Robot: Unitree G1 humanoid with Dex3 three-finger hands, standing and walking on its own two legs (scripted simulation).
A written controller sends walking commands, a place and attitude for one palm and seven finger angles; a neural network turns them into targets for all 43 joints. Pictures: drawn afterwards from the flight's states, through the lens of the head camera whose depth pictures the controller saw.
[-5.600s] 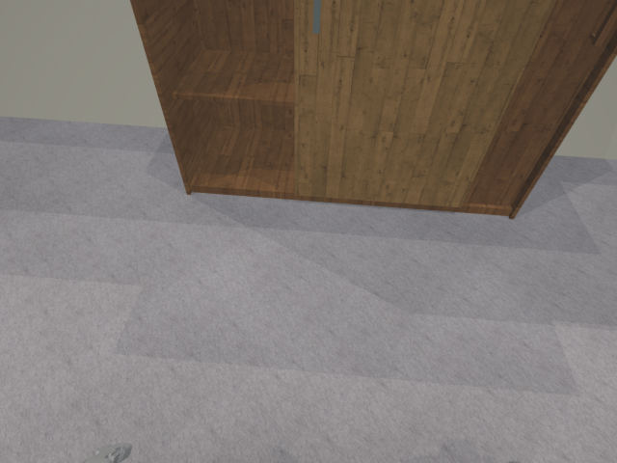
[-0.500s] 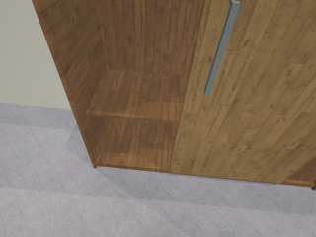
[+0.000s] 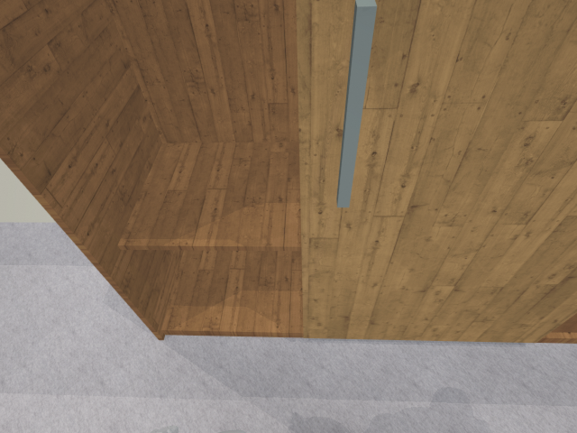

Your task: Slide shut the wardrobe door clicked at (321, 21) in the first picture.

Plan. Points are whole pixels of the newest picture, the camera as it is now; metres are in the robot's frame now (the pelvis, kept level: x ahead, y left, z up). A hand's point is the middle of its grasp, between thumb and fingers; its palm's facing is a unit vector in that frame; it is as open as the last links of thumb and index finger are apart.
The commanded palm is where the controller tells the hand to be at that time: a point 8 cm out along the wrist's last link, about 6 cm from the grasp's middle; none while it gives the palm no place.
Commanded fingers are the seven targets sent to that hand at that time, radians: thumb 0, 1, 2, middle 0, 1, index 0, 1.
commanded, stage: come to a stop and stand still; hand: right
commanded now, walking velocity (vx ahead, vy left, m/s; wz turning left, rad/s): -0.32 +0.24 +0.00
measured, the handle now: (350, 119) +0.49 -0.08 +0.18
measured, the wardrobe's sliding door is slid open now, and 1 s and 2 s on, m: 0.51 0.51 0.51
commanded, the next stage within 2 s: look again from close up in 1.66 s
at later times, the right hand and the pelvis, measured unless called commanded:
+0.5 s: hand out of the picture +0.08 -0.12 -0.15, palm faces -0.02 +0.96 -0.28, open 7.4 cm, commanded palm none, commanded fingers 0.00 -0.90 -0.90 0.20 0.30 0.20 0.30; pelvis +0.02 +0.06 +0.00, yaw +1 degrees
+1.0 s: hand out of the picture -0.03 -0.19 -0.18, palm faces +0.05 +0.98 -0.19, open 7.4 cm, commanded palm none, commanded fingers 0.00 -0.90 -0.90 0.20 0.30 0.20 0.30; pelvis -0.02 +0.00 +0.01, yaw +1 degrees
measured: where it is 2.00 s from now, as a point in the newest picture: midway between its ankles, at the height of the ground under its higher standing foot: outside the picture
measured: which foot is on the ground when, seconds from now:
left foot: up 0.00-0.36, down 0.38-0.88, up 0.90-1.00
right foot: down 0.00-0.38, up 0.40-0.86, down 0.88-1.00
